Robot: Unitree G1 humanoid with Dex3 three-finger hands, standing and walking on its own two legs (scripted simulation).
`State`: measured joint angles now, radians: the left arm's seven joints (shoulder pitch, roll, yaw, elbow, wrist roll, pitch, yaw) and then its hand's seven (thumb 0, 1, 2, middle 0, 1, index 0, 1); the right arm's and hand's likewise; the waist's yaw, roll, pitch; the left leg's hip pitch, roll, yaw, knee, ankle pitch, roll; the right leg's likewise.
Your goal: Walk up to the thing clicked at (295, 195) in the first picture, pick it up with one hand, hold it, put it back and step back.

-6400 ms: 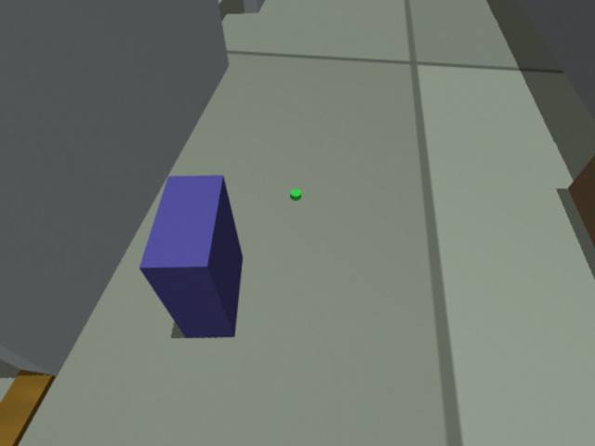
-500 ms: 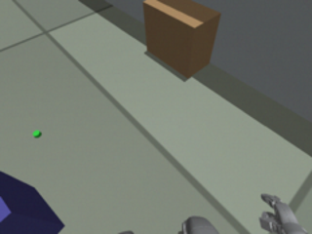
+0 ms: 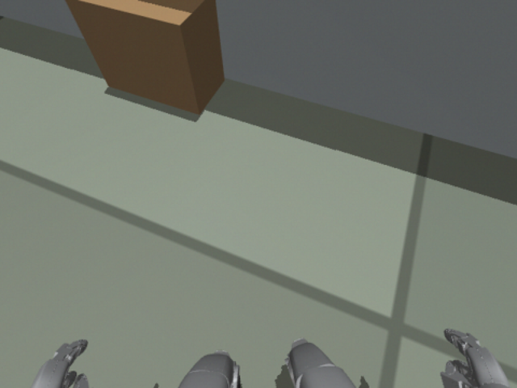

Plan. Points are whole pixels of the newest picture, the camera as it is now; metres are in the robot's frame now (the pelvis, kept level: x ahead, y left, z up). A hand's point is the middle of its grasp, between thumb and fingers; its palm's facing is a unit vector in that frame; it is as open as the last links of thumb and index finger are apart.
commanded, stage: walk up
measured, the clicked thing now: out of the picture +0.32 +1.17 -0.73
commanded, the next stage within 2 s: stand in 1.60 s
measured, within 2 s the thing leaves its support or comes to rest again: neither
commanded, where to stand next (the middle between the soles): +0.06 -0.03 m, yaw -32 degrees
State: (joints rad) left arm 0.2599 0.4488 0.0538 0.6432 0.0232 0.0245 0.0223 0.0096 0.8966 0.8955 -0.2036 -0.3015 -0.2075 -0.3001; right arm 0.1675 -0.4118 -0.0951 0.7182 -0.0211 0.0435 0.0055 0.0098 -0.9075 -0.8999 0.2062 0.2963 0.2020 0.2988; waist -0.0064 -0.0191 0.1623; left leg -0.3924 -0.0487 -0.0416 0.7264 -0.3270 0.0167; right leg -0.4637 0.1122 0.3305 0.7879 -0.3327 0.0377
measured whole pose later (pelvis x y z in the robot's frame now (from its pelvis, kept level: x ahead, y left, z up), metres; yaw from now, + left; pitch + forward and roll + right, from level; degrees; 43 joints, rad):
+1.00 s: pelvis -0.02 -0.01 +0.01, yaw -31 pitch -2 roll -2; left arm 0.28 0.41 0.06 0.90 0.03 -0.03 0.00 0.01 0.90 0.90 -0.20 -0.30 -0.21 -0.30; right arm 0.23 -0.41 -0.04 0.83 -0.03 0.01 0.02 0.01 -0.90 -0.90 0.21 0.30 0.21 0.30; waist -0.02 0.03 0.09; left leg -0.36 0.12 0.07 0.74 -0.34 0.00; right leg -0.28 0.05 0.02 0.65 -0.33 -0.02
